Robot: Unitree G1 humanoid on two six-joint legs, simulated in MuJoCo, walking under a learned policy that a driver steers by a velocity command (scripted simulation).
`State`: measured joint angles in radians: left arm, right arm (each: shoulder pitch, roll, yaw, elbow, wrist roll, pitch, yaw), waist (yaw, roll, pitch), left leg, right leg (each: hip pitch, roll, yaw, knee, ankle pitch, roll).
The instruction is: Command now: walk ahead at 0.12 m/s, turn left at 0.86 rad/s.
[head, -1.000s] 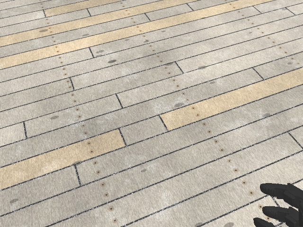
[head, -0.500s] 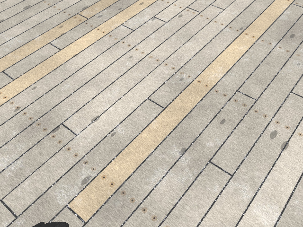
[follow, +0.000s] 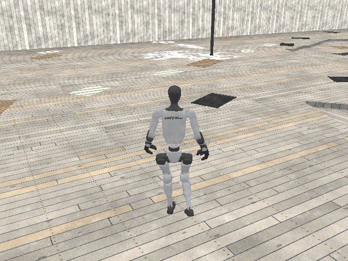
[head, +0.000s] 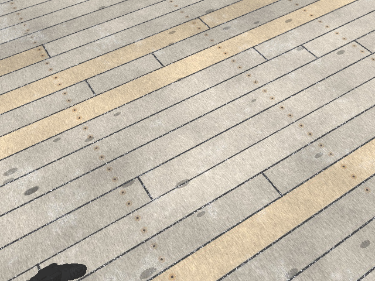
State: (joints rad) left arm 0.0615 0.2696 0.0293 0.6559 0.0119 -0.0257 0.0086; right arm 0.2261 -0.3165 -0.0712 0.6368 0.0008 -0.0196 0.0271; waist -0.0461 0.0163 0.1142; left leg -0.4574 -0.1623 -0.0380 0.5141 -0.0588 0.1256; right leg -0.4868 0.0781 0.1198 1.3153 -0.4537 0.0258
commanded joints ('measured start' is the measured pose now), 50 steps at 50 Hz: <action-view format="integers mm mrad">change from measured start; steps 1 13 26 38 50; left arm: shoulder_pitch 93 -11 60 129 115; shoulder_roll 121 131 152 161 94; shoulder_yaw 42 65 60 54 30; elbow -35 -16 -21 78 95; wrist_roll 3 -19 12 -46 -16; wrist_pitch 7 -24 32 30 36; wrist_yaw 9 2 40 -3 -4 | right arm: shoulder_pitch -64 -55 -42 28 -123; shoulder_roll -139 -159 -109 -94 -58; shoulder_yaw -45 -69 -34 -10 16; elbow -125 -148 -154 -82 -26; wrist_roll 4 18 23 4 -9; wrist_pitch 5 77 71 66 27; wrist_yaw -25 -62 -49 -34 -29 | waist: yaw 87 16 86 42 55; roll -30 182 -126 -134 123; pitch -183 -218 -149 -219 -188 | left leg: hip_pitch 163 218 -222 376 306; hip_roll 232 172 180 183 353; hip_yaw -435 -571 -28 4 -168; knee -229 -130 652 -193 -102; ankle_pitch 23 -158 -315 -23 321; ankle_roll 125 15 -243 -95 74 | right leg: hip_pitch -45 132 407 271 199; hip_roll -34 14 -302 -300 -127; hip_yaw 30 63 64 -57 -122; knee -248 -787 -1030 -860 -714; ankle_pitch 31 224 454 538 127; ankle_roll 20 33 -258 -147 53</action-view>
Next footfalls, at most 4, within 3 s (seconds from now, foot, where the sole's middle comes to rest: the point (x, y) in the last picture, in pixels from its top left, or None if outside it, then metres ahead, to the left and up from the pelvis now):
0.30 right None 0.24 -0.16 -0.75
0.76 left None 0.06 0.03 -0.75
1.04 right None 0.22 -0.16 -0.75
2.12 left None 0.09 0.09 -0.75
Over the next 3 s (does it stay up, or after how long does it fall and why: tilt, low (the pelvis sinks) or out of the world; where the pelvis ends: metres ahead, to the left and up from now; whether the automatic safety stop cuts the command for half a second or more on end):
stays up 0.66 0.26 -0.01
